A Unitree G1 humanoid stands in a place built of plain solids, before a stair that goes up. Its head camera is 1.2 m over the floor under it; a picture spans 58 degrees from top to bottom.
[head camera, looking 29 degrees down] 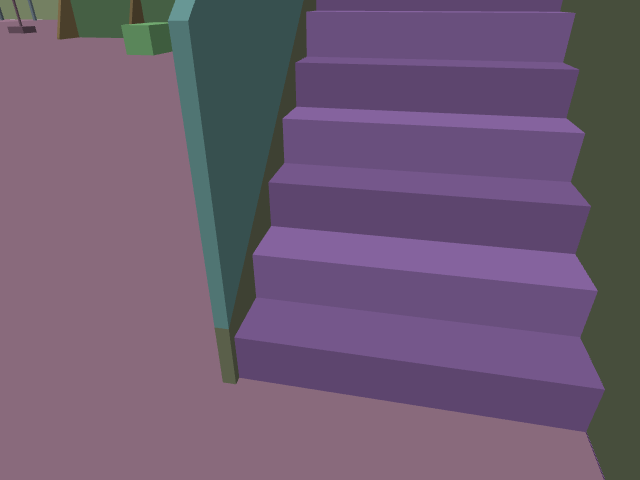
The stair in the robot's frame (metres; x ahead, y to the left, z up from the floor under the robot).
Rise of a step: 0.19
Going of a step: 0.23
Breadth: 1.16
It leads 11 degrees to the right of straight ahead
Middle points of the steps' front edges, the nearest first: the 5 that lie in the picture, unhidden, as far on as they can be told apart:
1.02 -0.28 0.19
1.25 -0.32 0.39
1.48 -0.37 0.58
1.71 -0.41 0.77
1.94 -0.46 0.96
